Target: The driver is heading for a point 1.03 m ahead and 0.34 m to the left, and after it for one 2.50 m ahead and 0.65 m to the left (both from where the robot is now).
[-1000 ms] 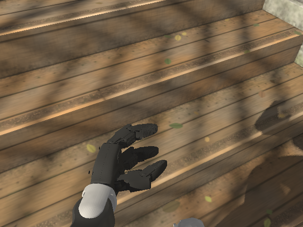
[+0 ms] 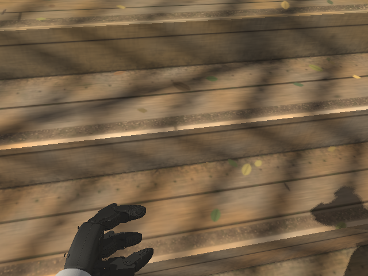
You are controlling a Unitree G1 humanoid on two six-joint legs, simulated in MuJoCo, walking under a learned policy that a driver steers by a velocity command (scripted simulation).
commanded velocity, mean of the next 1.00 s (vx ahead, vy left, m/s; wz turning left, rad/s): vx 0.50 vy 0.00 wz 0.55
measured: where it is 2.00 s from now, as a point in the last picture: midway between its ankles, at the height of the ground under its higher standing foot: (45, 36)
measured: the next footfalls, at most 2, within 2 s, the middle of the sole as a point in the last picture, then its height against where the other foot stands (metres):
right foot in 0.20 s outside the picture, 0.17 m higher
left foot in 0.84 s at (96, 231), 0.17 m higher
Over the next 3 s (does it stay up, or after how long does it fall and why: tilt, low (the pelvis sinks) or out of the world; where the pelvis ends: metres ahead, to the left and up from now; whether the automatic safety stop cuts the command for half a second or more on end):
stays up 1.11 0.43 0.68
